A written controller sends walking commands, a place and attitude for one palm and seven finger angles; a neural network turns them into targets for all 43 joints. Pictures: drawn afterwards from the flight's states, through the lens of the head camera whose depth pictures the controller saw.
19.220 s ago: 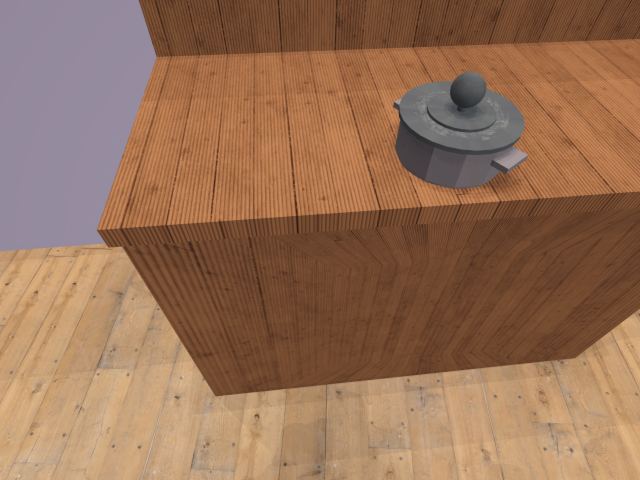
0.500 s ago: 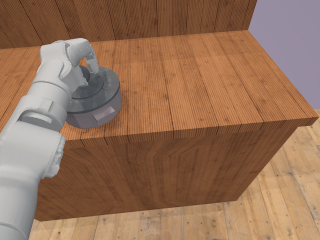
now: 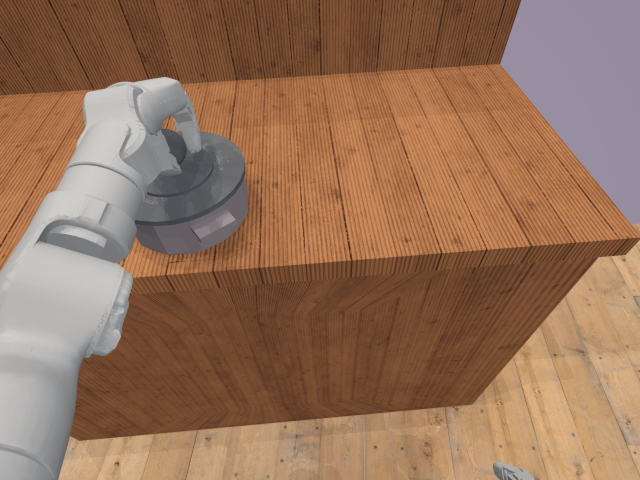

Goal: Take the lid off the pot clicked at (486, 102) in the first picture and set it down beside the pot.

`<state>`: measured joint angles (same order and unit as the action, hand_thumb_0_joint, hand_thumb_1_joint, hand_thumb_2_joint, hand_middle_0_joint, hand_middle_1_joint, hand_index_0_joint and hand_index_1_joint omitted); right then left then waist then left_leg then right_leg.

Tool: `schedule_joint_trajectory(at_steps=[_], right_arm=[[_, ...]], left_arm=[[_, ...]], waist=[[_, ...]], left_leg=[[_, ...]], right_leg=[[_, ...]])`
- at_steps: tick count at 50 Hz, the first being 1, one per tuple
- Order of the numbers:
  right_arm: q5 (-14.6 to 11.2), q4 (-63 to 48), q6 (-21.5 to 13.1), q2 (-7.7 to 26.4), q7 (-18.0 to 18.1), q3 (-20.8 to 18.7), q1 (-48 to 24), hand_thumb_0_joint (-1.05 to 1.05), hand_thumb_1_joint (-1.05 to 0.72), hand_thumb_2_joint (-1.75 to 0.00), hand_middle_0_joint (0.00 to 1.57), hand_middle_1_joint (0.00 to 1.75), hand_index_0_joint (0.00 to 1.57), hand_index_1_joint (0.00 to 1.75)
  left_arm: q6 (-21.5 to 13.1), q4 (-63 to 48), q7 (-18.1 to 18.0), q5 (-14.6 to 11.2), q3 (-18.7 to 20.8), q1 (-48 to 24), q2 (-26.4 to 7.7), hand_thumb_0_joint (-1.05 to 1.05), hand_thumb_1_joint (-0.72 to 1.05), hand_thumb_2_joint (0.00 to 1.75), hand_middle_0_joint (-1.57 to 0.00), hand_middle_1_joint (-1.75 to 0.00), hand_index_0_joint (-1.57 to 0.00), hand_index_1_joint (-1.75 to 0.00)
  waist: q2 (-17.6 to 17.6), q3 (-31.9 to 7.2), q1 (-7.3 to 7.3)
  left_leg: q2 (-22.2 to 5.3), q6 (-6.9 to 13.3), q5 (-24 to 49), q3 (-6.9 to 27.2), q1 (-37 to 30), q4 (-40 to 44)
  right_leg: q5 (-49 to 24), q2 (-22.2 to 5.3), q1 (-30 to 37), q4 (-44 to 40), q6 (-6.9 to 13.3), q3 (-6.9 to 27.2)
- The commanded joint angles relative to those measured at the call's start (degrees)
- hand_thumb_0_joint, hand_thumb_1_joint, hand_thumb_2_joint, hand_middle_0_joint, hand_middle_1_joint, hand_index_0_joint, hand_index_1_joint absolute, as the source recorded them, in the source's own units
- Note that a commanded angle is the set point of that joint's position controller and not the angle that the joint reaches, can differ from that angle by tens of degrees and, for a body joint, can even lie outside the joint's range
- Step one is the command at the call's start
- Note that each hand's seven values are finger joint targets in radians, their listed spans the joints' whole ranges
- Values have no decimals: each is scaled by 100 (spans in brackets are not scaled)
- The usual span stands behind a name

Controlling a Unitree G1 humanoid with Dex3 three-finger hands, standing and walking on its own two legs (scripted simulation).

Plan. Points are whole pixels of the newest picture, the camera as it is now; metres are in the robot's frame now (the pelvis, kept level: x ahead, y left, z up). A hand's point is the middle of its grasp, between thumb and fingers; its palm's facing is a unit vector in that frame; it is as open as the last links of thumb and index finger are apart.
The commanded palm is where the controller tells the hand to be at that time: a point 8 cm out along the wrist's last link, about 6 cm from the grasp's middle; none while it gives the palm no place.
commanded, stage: close the fingers and squeeze the knob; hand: left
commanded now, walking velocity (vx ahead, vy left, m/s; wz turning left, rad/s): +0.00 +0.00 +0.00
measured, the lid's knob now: (166, 148) +0.49 +0.19 +0.17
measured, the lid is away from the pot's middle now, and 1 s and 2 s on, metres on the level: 0.00 0.01 0.01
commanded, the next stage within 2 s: lift the lid straight up in 0.36 s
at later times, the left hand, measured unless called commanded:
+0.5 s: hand (162, 148) +0.47 +0.18 +0.19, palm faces -0.37 -0.13 -0.92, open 7.3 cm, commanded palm +0.46 +0.19 +0.25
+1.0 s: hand (151, 125) +0.48 +0.19 +0.22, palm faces -0.32 -0.12 -0.94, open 7.3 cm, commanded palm +0.46 +0.20 +0.29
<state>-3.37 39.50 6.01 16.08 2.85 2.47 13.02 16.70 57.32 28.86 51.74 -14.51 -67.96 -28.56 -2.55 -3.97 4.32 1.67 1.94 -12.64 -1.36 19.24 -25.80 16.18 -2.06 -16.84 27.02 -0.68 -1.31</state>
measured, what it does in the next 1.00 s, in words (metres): stands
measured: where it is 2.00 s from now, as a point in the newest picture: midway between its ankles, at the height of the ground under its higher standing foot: outside the picture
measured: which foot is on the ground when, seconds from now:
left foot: down 0.00-1.00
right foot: down 0.00-1.00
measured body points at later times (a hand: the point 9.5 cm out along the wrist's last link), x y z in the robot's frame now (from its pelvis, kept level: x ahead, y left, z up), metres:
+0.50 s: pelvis +0.00 +0.00 +0.00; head +0.02 -0.02 +0.45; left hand +0.48 +0.19 +0.24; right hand +0.07 -0.27 -0.13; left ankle +0.00 +0.10 -0.74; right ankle -0.03 -0.13 -0.74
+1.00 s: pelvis +0.01 +0.00 +0.00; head +0.03 -0.02 +0.45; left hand +0.49 +0.19 +0.27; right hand +0.09 -0.26 -0.13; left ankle +0.00 +0.10 -0.74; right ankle -0.03 -0.13 -0.74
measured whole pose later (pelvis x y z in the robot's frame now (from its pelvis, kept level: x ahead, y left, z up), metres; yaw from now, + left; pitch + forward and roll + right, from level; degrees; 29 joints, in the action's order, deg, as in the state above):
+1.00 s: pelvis +0.01 +0.00 +0.00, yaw +0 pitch +7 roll +0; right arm -3.0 41.2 2.2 16.0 2.9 2.1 15.1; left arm 16.2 58.4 30.1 52.6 -13.9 -71.6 -30.6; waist -2.9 -4.3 4.7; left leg 1.9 2.0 -12.5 -1.1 19.2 -24.9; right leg 16.0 -2.2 -16.7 25.9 -0.8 -1.4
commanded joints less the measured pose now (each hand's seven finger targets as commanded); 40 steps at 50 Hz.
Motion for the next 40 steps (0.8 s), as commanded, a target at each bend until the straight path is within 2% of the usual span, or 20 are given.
schedule_joint_trajectory(at_steps=[1, 5, 6, 8, 10, 13, 15, 19, 20, 21, 24, 25, 27, 29, 30, 33, 35, 38, 39, 40], right_arm=[[4, -594, -150, 767, 79, -238, -84, 0, -90, -90, 20, 30, 20, 30], [19, -626, -187, 766, 62, -264, -78, 0, -90, -90, 20, 30, 20, 30], [21, -598, -180, 760, 74, -270, -49, 0, -90, -90, 20, 30, 20, 30], [6, -588, -160, 791, 86, -253, -35, 0, -90, -90, 20, 30, 20, 30], [3, -619, -172, 780, 81, -265, -62, 0, -90, -90, 20, 30, 20, 30], [7, -592, -194, 770, 84, -275, -35, 0, -90, -90, 20, 30, 20, 30], [9, -566, -170, 806, 100, -264, -11, 0, -90, -90, 20, 30, 20, 30], [6, -548, -168, 821, 114, -271, -19, 0, -90, -90, 20, 30, 20, 30], [16, -522, -169, 808, 115, -274, 47, 0, -90, -90, 20, 30, 20, 30], [23, -526, -167, 817, 130, -255, 29, 0, -90, -90, 20, 30, 20, 30], [15, -559, -168, 826, 130, -279, 11, 0, -90, -90, 20, 30, 20, 30], [9, -546, -173, 803, 130, -273, 40, 0, -90, -90, 20, 30, 20, 30], [8, -545, -242, 764, 134, -283, 46, 0, -90, -90, 20, 30, 20, 30], [20, -523, -275, 811, 150, -296, 70, 0, -90, -90, 20, 30, 20, 30], [21, -530, -323, 778, 142, -292, 98, 0, -90, -90, 20, 30, 20, 30], [0, -505, -422, 752, 147, -291, 105, 0, -90, -90, 20, 30, 20, 30], [29, -502, -479, 764, 136, -297, 113, 0, -90, -90, 20, 30, 20, 30], [2, -438, -504, 771, 135, -280, 138, 0, -90, -90, 20, 30, 20, 30], [8, -463, -528, 792, 136, -293, 97, 0, -90, -90, 20, 30, 20, 30], [27, -460, -573, 758, 122, -293, 161, 0, -90, -90, 20, 30, 20, 30]], left_arm=[[5, -849, -274, 211, 395, -3227, -1521, 0, 42, 92, -70, -100, -80, -104], [-41, -1179, -287, 198, 477, -3308, -1599, 0, 45, 94, -72, -101, -82, -105], [-20, -916, -266, 203, 365, -3160, -1420, 0, 46, 94, -73, -101, -83, -105], [-10, -788, -255, 196, 515, -3100, -1662, 0, 48, 95, -74, -101, -84, -106], [-54, -1143, -271, 170, 484, -3338, -1653, 0, 50, 96, -75, -102, -85, -106], [-26, -858, -247, 165, 345, -3123, -1423, 0, 52, 98, -77, -103, -87, -107], [-32, -848, -268, 178, 548, -3185, -1728, 0, 54, 98, -78, -103, -88, -108], [-46, -661, -257, 118, 226, -3263, -1361, 0, 58, 100, -80, -104, -90, -108], [-49, -664, -287, 214, 482, -3304, -1669, 0, 58, 100, -80, -104, -90, -109], [-53, -470, -282, 252, 485, -3225, -1709, 0, 58, 101, -80, -104, -91, -109], [-87, -587, -262, 171, 336, -3276, -1542, 0, 59, 101, -81, -105, -91, -109], [-122, -835, -287, 244, 451, -3573, -1713, 0, 59, 101, -81, -105, -92, -109], [-162, -922, -291, 239, 300, -3828, -1519, 0, 59, 101, -81, -105, -92, -109], [-171, -917, -295, 178, 404, -3806, -1636, 0, 59, 101, -81, -105, -92, -109], [-213, -1141, -314, 234, 557, -4009, -1849, 0, 59, 102, -81, -105, -92, -109], [-240, -1133, -288, 215, 392, -4226, -1664, 0, 59, 102, -81, -105, -92, -109], [-235, -1185, -296, 205, 555, -4071, -1825, 0, 59, 102, -81, -105, -92, -109], [-192, -967, -264, 213, 454, -4234, -1757, 0, 59, 102, -81, -105, -92, -109], [-202, -1127, -259, 130, 311, -4300, -1582, 0, 59, 102, -81, -105, -92, -109], [-226, -1282, -280, 194, 479, -4422, -1754, 0, 59, 102, -81, -105, -92, -109]], waist=[[380, -2085, 21], [182, -2388, -10], [304, -2209, 29], [460, -2085, -5], [320, -2313, 2], [406, -2075, 17], [425, -2068, 6], [294, -1849, 72], [417, -2043, 40], [406, -1963, 33], [308, -1987, 65], [303, -2226, 70], [122, -2252, 116], [85, -2261, 104], [52, -2516, 81], [76, -2427, 117], [18, -2592, 65], [84, -2361, 114], [-106, -2383, 140], [-30, -2633, 96]], left_leg=[[194, 229, 2012, 215, -1433, -26], [179, 222, 2277, 251, -1659, -77], [184, 237, 2222, 219, -1586, -88], [199, 238, 1977, 195, -1373, -18], [184, 237, 2053, 210, -1521, -14], [193, 247, 1952, 214, -1484, -13], [196, 243, 1802, 184, -1385, 22], [203, 235, 1671, 177, -1331, 39], [199, 237, 1594, 182, -1357, 35], [221, 247, 1513, 162, -1246, 44], [211, 246, 1639, 146, -1291, 20], [183, 236, 1672, 181, -1406, 38], [188, 242, 1794, 221, -1605, 3], [177, 242, 1956, 235, -1649, -26], [174, 232, 2017, 280, -1759, -25], [180, 246, 2115, 301, -1815, -14], [171, 243, 2472, 341, -1942, -95], [186, 229, 2116, 322, -1798, -13], [175, 222, 2288, 329, -1935, -42], [168, 215, 2398, 384, -2036, -57]], right_leg=[[-2095, 372, 312, -199, 245, -31], [-2193, 360, 364, -155, 245, -3], [-2181, 373, 282, -185, 241, -19], [-2150, 373, 406, -205, 231, -16], [-2175, 353, 456, -191, 229, 8], [-2040, 383, 294, -229, 230, -29], [-2038, 369, 391, -230, 233, -13], [-1919, 378, 206, -271, 264, -58], [-1894, 379, 311, -243, 239, -14], [-1907, 377, 319, -243, 248, -17], [-2028, 360, 335, -259, 258, -15], [-1967, 361, 369, -235, 238, 6], [-1926, 385, 190, -248, 245, -8], [-2002, 383, 199, -258, 268, -21], [-2010, 381, 274, -224, 241, 10], [-2050, 396, 191, -246, 240, -4], [-2183, 396, 245, -217, 236, 13], [-1994, 404, 146, -274, 232, -12], [-2054, 392, 84, -279, 259, -33], [-2063, 398, 163, -239, 233, -12]])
